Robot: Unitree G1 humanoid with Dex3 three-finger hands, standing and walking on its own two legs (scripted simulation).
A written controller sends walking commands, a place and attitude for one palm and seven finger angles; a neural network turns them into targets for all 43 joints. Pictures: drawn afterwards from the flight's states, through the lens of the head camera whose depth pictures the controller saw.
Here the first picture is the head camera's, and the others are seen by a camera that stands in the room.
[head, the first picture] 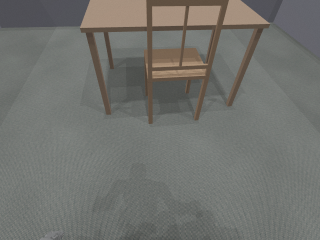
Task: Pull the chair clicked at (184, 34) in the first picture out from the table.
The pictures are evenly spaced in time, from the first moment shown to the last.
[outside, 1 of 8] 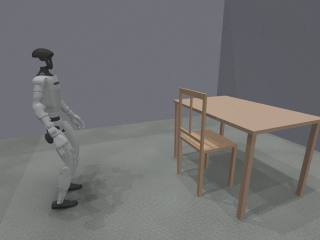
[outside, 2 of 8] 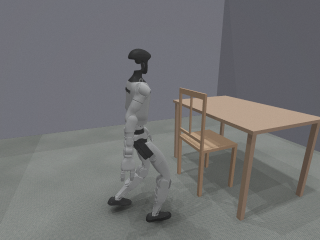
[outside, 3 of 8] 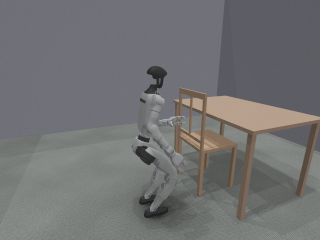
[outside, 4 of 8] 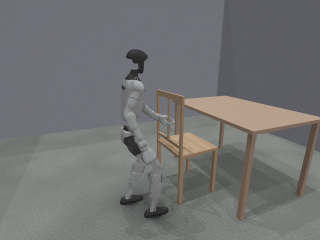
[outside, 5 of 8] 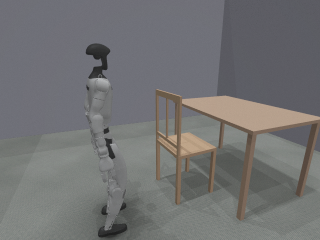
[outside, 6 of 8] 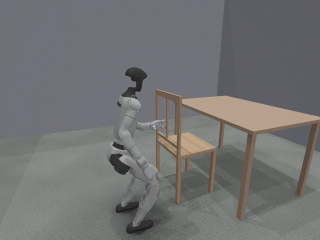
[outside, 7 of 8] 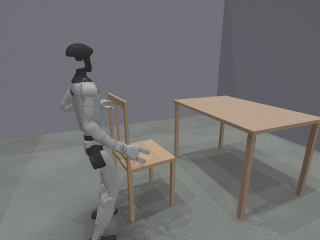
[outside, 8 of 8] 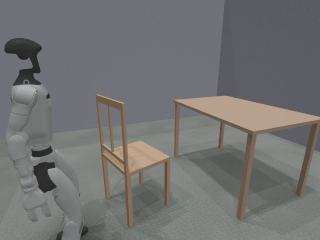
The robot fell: no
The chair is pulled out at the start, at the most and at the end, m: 0.00 0.75 0.75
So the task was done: yes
